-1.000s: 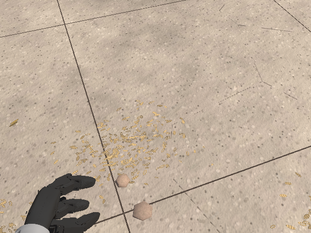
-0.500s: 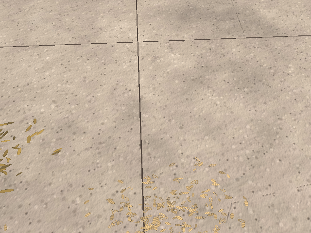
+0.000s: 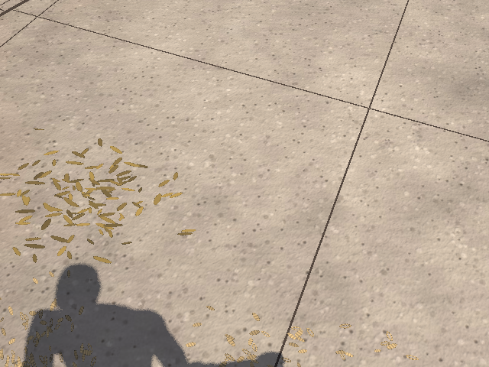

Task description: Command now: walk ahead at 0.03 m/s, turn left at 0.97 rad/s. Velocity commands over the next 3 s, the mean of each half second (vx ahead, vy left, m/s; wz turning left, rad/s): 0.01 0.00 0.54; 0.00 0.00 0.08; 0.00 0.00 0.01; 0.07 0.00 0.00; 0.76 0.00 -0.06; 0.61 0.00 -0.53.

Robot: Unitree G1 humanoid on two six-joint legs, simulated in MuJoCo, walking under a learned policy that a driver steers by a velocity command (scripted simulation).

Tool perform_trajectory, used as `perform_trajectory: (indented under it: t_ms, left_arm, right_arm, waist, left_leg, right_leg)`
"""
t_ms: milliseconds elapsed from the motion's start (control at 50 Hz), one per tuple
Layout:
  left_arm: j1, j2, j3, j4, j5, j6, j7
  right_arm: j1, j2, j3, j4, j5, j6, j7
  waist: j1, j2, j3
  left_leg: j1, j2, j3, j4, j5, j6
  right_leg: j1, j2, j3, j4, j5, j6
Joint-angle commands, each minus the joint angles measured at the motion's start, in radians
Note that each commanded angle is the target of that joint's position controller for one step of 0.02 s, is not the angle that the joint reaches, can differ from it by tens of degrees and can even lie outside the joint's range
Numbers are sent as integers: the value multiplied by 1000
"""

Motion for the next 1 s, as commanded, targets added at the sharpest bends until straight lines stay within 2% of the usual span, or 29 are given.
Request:
perform_trajectory:
  t_ms: [20, 40, 60, 80, 100, 120, 160, 200, 280, 340, 420, 460, 480, 500, 520, 540, 560, 580, 600, 640, 680, 720, 740, 760, 780, 800, 840, 900, 1000]
  left_arm:
    - [51, 118, 34, -53, -3, -28, 24]
    - [31, 184, 47, -75, 3, -25, 34]
    - [-33, 250, 50, -117, 13, -15, 27]
    - [-27, 197, 44, -99, 26, -9, 18]
    - [-26, 142, 31, -92, 20, -6, 11]
    - [-32, 114, 25, -90, 16, -5, 2]
    - [-14, 103, 20, -98, 17, -4, 0]
    - [50, 105, 24, -82, 18, -9, -6]
    - [136, 120, 37, -45, 15, -17, -12]
    - [146, 118, 41, -29, 15, -20, -18]
    - [147, 120, 44, -5, 20, -11, -32]
    - [158, 119, 44, 17, 16, 1, -36]
    - [155, 113, 41, 26, 8, 5, -36]
    - [186, 99, 38, 38, 8, 3, -36]
    - [224, 40, 23, 23, 11, -2, -43]
    - [192, 0, 7, 3, 1, 1, -33]
    - [164, 42, 16, 23, 6, 14, -24]
    - [158, 44, 19, 29, 2, 20, -26]
    - [163, 47, 22, 43, 0, 21, -28]
    - [189, 43, 22, 69, 8, 22, -31]
    - [207, 19, 13, 94, 6, 19, -27]
    - [211, 13, 6, 114, 8, 13, -22]
    - [199, 34, 8, 116, 16, 7, -20]
    - [182, 75, 15, 123, 12, 4, -22]
    - [180, 71, 20, 142, 3, 5, -28]
    - [187, 41, 12, 154, 5, 2, -32]
    - [179, 33, 10, 173, 9, -4, -27]
    - [167, 31, 9, 199, 7, -10, -22]
    - [158, 27, 6, 244, 7, -9, -18]
  right_arm:
    - [-33, -115, -23, -64, 11, -18, 2]
    - [54, -55, -8, -57, 19, -25, -4]
    - [71, -55, -11, -69, 21, -25, -13]
    - [4, -167, -31, -70, -20, -28, -9]
    - [5, -163, -33, -65, -24, -24, 0]
    - [33, -140, -25, -47, -21, -15, 10]
    - [71, -116, -13, -25, -1, 0, 27]
    - [22, -103, -1, -33, 8, 6, 25]
    - [-41, -73, 18, -34, 14, 14, 18]
    - [-60, -48, 32, -23, 14, 18, 11]
    - [-87, -16, 57, -11, 20, 15, 1]
    - [-57, -2, 67, 12, 21, 7, -5]
    - [-24, 9, 74, 31, 16, -2, -10]
    - [-28, -12, 76, 36, 4, -14, -16]
    - [-31, -67, 73, 27, -15, -27, -21]
    - [-103, -100, 71, 22, -7, -32, -26]
    - [-119, -38, 85, 27, -7, -43, -27]
    - [-139, -10, 99, 34, -6, -51, -29]
    - [-153, 0, 105, 45, -10, -53, -34]
    - [-138, -8, 107, 69, 0, -59, -43]
    - [-126, -5, 109, 90, 7, -60, -43]
    - [-133, -9, 107, 105, 13, -59, -42]
    - [-120, -5, 107, 115, 11, -60, -41]
    - [-83, -7, 103, 127, 9, -59, -37]
    - [-86, -6, 101, 148, 9, -55, -36]
    - [-98, -8, 100, 162, 8, -53, -38]
    - [-98, -7, 97, 183, 11, -53, -38]
    - [-90, 3, 97, 221, 11, -57, -38]
    - [-72, 6, 98, 285, 10, -54, -42]
  waist:
    - [62, 95, -92]
    - [18, -61, -146]
    - [17, -201, -145]
    - [33, -114, -83]
    - [20, -97, -72]
    - [13, -88, -65]
    - [16, -137, -79]
    - [45, -140, -77]
    - [82, -178, -86]
    - [83, -192, -98]
    - [91, -224, -98]
    - [69, -215, -95]
    - [44, -188, -94]
    - [50, -138, -103]
    - [75, 46, -150]
    - [87, 192, -72]
    - [63, 136, -55]
    - [73, 141, -44]
    - [80, 141, -33]
    - [84, 159, -51]
    - [86, 125, -72]
    - [97, 90, -72]
    - [85, 75, -66]
    - [49, 33, -33]
    - [62, -11, -1]
    - [76, -14, 6]
    - [73, -41, -10]
    - [71, -34, -33]
    - [70, -30, -19]
  left_leg:
    - [-54, 173, -244, -48, -293, -15]
    - [-132, 88, -97, 126, -502, -70]
    - [-261, -22, 174, 419, -533, -97]
    - [-277, 82, 227, 549, -431, -111]
    - [-239, 117, 242, 617, -376, -106]
    - [-222, 120, 257, 692, -331, -102]
    - [-229, 118, 299, 806, -312, -107]
    - [-256, 130, 317, 792, -316, -116]
    - [-267, 135, 304, 650, -338, -123]
    - [-187, 150, 322, 508, -366, -111]
    - [-1, 176, 404, 268, -391, -76]
    - [91, 181, 428, 86, -301, -52]
    - [181, 188, 435, -86, -166, -36]
    - [283, 236, 365, -185, -49, -16]
    - [394, 440, 134, -232, -29, 20]
    - [195, 579, 39, -182, 232, 125]
    - [157, 552, 82, -164, 239, 161]
    - [154, 521, 115, -163, 238, 153]
    - [154, 479, 156, -159, 242, 128]
    - [185, 431, 208, -116, 377, 103]
    - [190, 418, 225, -85, 409, 93]
    - [133, 387, 231, -77, 233, 49]
    - [92, 364, 224, -88, 91, 23]
    - [59, 326, 232, -118, -2, 10]
    - [86, 307, 256, -128, -41, 6]
    - [111, 308, 259, -113, -39, 4]
    - [135, 313, 263, -91, 11, 6]
    - [138, 313, 268, -96, 10, 3]
    - [123, 308, 274, -112, -24, -8]
  right_leg:
    - [261, -39, 9, -312, 99, -19]
    - [373, -245, 179, -393, -23, -66]
    - [346, -469, 414, -445, -73, -164]
    - [232, -454, 358, -428, 78, -215]
    - [198, -396, 245, -372, 215, -212]
    - [181, -328, 136, -339, 316, -196]
    - [199, -279, 43, -305, 473, -194]
    - [252, -278, 16, -286, 565, -200]
    - [355, -292, 21, -263, 596, -208]
    - [344, -306, 21, -264, 545, -217]
    - [255, -303, 5, -258, 499, -224]
    - [231, -299, -2, -219, 555, -213]
    - [190, -287, -21, -185, 551, -181]
    - [118, -274, -32, -164, 463, -128]
    - [13, -209, -100, -40, 208, -69]
    - [14, -102, -183, -74, -112, -35]
    - [72, -127, -145, 11, -159, -30]
    - [63, -113, -142, 18, -146, -32]
    - [71, -111, -140, 9, -117, -29]
    - [97, -97, -152, -14, -63, -19]
    - [148, -92, -163, -83, -14, -9]
    - [250, -117, -145, -220, 189, -5]
    - [293, -156, -107, -243, 257, -3]
    - [282, -177, -82, -218, 295, -10]
    - [217, -167, -87, -216, 251, -18]
    - [197, -164, -86, -240, 224, -22]
    - [200, -163, -82, -258, 237, -28]
    - [225, -169, -77, -266, 240, -38]
    - [227, -174, -68, -282, 202, -49]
